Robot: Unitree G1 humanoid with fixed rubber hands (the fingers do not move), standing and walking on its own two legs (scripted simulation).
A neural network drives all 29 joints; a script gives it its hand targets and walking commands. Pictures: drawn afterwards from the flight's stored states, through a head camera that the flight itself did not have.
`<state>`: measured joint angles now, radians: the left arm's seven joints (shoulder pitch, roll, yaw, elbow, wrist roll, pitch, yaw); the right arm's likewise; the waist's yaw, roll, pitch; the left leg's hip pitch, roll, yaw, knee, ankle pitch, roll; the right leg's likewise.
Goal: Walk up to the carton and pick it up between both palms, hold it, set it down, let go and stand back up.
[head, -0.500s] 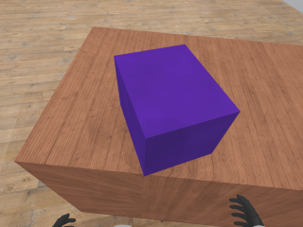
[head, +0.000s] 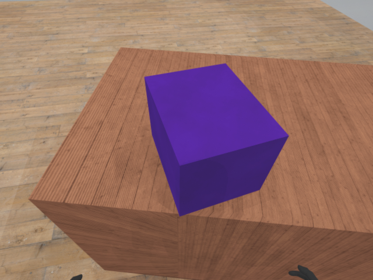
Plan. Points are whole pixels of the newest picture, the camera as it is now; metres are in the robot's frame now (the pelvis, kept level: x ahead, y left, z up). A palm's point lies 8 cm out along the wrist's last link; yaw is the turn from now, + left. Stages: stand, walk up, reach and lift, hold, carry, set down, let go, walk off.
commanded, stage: walk up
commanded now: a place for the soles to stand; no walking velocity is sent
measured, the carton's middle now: (203, 135) +0.43 -0.03 +0.07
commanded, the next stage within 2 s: none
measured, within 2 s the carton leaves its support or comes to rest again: neither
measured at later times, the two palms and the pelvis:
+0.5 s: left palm out of the picture +0.12 +0.26 -0.09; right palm out of the picture +0.13 -0.27 -0.09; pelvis +0.01 -0.01 +0.00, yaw +2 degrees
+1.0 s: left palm out of the picture +0.06 +0.31 -0.10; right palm out of the picture +0.14 -0.26 -0.09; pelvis -0.01 +0.00 -0.01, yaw +6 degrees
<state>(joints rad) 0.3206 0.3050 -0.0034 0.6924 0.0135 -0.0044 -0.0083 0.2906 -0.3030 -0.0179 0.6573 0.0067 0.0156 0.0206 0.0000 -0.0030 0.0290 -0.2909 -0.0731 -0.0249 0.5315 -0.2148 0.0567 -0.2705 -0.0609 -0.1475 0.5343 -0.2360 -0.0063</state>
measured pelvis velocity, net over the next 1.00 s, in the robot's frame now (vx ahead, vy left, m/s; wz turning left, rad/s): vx -0.01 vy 0.00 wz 0.10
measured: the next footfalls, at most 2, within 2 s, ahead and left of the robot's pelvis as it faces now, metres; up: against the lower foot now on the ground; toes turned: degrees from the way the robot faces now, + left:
left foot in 1.10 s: +0.02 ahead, +0.16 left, +0.00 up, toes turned +4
right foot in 1.46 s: +0.01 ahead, -0.09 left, +0.00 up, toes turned +2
